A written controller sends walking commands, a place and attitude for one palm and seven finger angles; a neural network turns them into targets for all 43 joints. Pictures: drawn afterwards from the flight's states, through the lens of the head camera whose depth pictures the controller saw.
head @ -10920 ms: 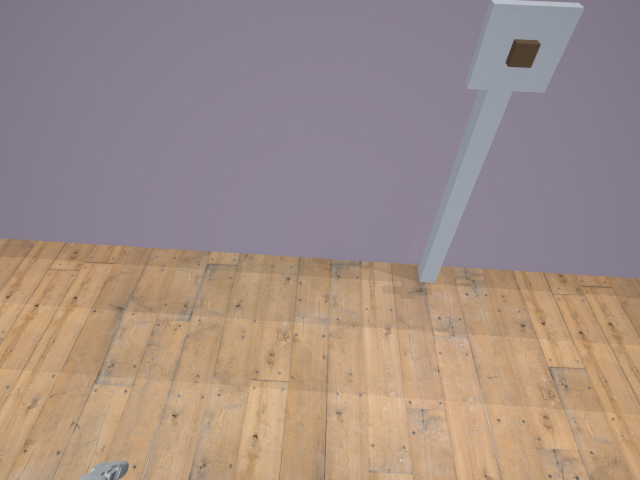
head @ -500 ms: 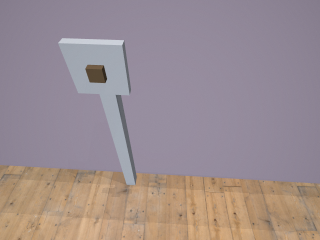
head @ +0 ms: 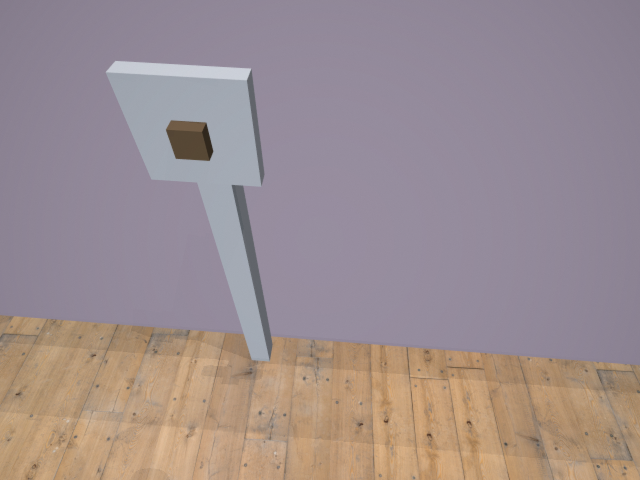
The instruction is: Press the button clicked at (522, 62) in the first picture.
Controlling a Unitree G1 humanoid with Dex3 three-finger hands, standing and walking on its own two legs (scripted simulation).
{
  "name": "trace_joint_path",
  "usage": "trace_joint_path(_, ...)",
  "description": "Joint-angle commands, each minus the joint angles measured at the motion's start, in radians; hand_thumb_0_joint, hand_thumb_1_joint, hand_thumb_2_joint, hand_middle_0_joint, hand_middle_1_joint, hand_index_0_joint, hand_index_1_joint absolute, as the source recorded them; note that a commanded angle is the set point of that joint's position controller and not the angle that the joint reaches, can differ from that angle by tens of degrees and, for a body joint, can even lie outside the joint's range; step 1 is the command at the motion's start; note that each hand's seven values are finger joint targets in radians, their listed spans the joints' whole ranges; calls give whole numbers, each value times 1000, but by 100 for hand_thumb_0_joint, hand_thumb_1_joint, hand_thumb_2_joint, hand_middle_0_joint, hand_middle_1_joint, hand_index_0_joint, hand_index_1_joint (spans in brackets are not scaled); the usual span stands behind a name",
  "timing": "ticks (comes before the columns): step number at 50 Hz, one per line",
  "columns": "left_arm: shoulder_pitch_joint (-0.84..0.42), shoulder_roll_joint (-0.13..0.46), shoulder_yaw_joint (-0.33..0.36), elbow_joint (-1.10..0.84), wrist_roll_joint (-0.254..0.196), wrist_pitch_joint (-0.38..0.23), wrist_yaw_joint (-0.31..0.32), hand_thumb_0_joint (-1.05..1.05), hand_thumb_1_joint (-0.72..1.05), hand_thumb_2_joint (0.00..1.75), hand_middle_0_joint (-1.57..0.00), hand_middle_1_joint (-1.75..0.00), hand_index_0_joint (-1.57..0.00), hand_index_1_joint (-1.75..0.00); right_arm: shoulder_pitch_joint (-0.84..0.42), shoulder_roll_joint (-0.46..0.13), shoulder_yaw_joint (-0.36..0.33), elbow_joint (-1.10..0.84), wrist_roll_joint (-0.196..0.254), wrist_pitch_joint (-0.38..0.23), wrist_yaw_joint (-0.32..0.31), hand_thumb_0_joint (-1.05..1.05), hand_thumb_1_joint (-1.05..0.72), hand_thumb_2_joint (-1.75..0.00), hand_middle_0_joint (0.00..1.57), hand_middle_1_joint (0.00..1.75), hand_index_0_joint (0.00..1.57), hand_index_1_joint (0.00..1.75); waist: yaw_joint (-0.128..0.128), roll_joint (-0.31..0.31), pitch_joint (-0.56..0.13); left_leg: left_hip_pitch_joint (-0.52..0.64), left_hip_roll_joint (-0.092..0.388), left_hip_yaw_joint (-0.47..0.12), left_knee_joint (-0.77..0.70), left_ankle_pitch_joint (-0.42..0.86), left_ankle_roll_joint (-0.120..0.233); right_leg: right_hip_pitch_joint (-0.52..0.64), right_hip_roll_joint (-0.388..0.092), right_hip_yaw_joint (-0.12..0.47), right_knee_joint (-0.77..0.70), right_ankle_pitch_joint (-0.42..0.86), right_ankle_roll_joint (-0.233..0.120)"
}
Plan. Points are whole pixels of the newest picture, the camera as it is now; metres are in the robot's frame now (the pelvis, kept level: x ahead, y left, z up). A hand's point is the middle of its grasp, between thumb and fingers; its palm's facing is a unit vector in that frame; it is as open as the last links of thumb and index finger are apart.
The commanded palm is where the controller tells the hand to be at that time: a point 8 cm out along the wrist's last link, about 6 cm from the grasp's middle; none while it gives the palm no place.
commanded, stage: come to a stop and stand still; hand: left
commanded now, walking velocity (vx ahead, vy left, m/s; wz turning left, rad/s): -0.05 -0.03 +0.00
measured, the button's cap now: (191, 139) +0.52 +0.23 +0.13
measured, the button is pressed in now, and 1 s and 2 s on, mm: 0 0 0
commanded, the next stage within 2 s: look again from close up in 0.70 s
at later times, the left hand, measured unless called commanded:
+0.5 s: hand out of the picture +0.05 +0.23 -0.14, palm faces +0.02 -0.95 -0.32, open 7.3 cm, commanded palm none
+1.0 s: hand out of the picture -0.05 +0.21 -0.16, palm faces +0.00 -0.96 -0.27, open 7.3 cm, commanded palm none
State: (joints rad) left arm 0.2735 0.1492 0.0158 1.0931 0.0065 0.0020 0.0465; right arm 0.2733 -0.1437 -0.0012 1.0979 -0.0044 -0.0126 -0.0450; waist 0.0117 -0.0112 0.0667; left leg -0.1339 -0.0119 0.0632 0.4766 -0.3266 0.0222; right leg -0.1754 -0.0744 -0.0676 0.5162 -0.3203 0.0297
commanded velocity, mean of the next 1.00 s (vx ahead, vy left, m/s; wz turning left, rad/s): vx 0.00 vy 0.00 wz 0.00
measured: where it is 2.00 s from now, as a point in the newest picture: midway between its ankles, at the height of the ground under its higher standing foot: outside the picture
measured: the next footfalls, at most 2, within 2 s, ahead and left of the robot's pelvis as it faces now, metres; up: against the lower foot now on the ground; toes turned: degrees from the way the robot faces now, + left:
none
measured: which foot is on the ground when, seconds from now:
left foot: down 0.00-1.00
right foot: down 0.00-1.00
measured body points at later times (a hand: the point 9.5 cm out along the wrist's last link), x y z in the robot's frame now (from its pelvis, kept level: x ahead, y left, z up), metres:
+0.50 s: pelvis -0.06 -0.01 +0.00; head -0.08 -0.01 +0.45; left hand +0.05 +0.27 -0.12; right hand +0.05 -0.31 -0.11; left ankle -0.05 +0.10 -0.74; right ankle -0.03 -0.13 -0.74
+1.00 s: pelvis -0.07 -0.01 +0.01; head -0.07 -0.01 +0.46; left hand -0.05 +0.26 -0.14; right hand -0.03 -0.29 -0.14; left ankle -0.05 +0.10 -0.74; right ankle -0.03 -0.13 -0.74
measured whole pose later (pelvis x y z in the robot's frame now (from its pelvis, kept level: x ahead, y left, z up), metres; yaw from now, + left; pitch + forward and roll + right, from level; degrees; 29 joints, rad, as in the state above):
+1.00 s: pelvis -0.07 -0.01 +0.01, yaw +1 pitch -2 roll +0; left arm 0.23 0.28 -0.01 1.11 0.01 0.00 0.01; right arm 0.22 -0.28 0.00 1.12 -0.01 0.01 0.01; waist 0.00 -0.01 0.03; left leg -0.19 0.02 0.04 0.42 -0.19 0.00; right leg -0.20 -0.04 -0.09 0.40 -0.16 0.00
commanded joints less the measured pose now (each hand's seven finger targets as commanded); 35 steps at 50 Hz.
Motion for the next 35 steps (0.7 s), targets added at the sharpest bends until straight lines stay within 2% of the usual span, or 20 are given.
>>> trace_joint_path(1,69,103,18,-39,5,-12,5,0,90,90,-20,-30,-20,-30,63,-115,-25,-35,-4,-16,-3,0,-90,-90,20,30,20,30,-3,24,-77,33,138,-88,-50,658,22,33,-46,46,-16,420,-49)
trace_joint_path(3,58,103,16,-41,6,-11,3,0,90,90,-20,-30,-20,-30,57,-108,-22,-35,-5,-15,0,0,-90,-90,20,30,20,30,-5,10,-72,5,133,-89,-68,538,19,41,-49,56,-35,389,-54)
trace_joint_path(4,1,328,30,-143,17,-19,-10,0,90,90,-20,-30,-20,-30,-15,-314,-57,-158,-9,-5,6,0,-90,-90,20,30,20,30,-24,-35,41,-55,109,-118,-45,549,-2,-25,-11,35,-27,385,-66)
trace_joint_path(5,14,259,54,-172,13,-24,-4,0,90,90,-20,-30,-20,-30,-19,-299,-78,-189,-17,-30,2,0,-90,-90,20,30,20,30,-1,-85,-129,-48,136,-120,36,512,26,11,-36,72,19,365,-71)
trace_joint_path(6,14,222,43,-182,11,-22,-3,0,90,90,-20,-30,-20,-30,-1,-251,-72,-193,-17,-33,-1,0,-90,-90,20,30,20,30,-15,-63,-225,-32,119,-110,68,522,33,54,-52,79,31,464,-82)
trace_joint_path(7,28,203,42,-194,10,-18,-3,0,90,90,-20,-30,-20,-30,4,-215,-69,-195,-15,-26,-2,0,-90,-90,20,30,20,30,-14,-38,-230,-50,102,-93,84,452,29,61,-68,96,19,493,-91)
trace_joint_path(8,23,207,44,-202,11,-15,-2,0,90,90,-20,-30,-20,-30,1,-196,-68,-200,-15,-18,0,0,-90,-90,20,30,20,30,-17,-36,-202,-80,90,-78,85,398,22,61,-78,104,15,513,-99)
trace_joint_path(10,-10,246,51,-223,13,-14,-6,0,90,90,-20,-30,-20,-30,-18,-207,-69,-216,-17,-11,6,0,-90,-90,20,30,20,30,-20,-27,-149,-112,78,-66,69,292,17,36,-91,117,-3,476,-106)
trace_joint_path(12,-59,270,51,-236,11,-15,-12,0,90,90,-20,-30,-20,-30,-48,-234,-71,-222,-17,-10,12,0,-90,-90,20,30,20,30,-23,32,-99,-112,99,-88,30,280,22,-15,-67,103,-22,338,-95)
trace_joint_path(14,-92,289,48,-237,10,-18,-18,0,90,90,-20,-30,-20,-30,-84,-270,-72,-227,-19,-12,18,0,-90,-90,20,30,20,30,-14,41,-67,-135,117,-118,-10,243,31,-27,-44,93,-49,226,-82)
trace_joint_path(18,-145,330,45,-222,10,-23,-30,0,90,90,-20,-30,-20,-30,-132,-322,-67,-225,-21,-16,29,0,-90,-90,20,30,20,30,-11,32,-28,-170,118,-142,-84,103,29,-32,-42,106,-117,67,-74)
trace_joint_path(21,-160,348,40,-207,10,-24,-37,0,90,90,-20,-30,-20,-30,-147,-347,-62,-218,-22,-16,36,0,-90,-90,20,30,20,30,-10,49,-27,-173,116,-150,-127,10,25,-37,-46,112,-151,-3,-71)
trace_joint_path(26,-169,365,34,-187,12,-24,-44,0,90,90,-20,-30,-20,-30,-140,-368,-58,-201,-22,-13,43,0,-90,-90,20,30,20,30,-15,14,-31,-176,112,-157,-157,-66,19,-50,-52,120,-188,-73,-67)
trace_joint_path(30,-158,370,29,-167,11,-25,-45,0,90,90,-20,-30,-20,-30,-132,-374,-52,-180,-21,-11,46,0,-90,-90,20,30,20,30,-13,19,-48,-170,113,-159,-163,-70,17,-44,-58,123,-202,-83,-65)
trace_joint_path(35,-137,368,20,-130,8,-28,-42,0,90,90,-20,-30,-20,-30,-118,-367,-44,-137,-16,-10,48,0,-90,-90,20,30,20,30,-14,-4,-42,-152,113,-149,-156,-19,12,-49,-66,129,-217,-67,-64)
